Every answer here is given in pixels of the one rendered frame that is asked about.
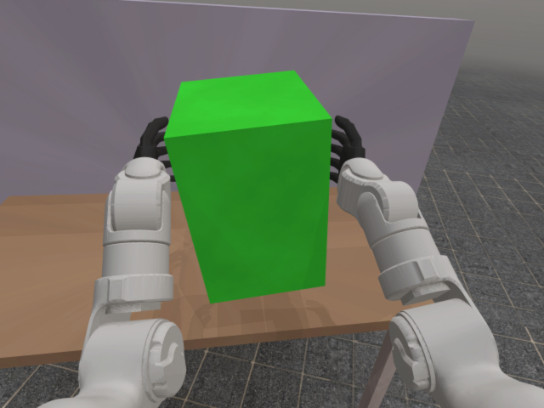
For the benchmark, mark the left robot upper arm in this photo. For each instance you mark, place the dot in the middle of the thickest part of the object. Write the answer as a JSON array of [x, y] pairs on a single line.
[[129, 364]]

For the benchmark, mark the right robot hand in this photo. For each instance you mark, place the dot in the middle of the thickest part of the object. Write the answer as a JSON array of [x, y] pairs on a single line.
[[351, 142]]

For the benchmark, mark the robot right forearm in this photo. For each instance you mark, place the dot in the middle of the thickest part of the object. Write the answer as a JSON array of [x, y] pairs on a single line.
[[412, 269]]

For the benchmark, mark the robot left forearm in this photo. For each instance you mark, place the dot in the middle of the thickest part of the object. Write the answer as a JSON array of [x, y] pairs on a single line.
[[136, 240]]

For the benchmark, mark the table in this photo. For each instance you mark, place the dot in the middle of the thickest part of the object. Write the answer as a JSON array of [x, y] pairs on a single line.
[[51, 253]]

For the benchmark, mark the right robot upper arm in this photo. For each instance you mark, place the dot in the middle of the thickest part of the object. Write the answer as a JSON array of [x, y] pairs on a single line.
[[445, 349]]

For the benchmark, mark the carton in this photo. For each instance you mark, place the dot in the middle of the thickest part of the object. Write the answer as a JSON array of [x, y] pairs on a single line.
[[251, 157]]

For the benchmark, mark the left robot hand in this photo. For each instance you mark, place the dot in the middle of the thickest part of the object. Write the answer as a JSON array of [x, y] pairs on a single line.
[[149, 141]]

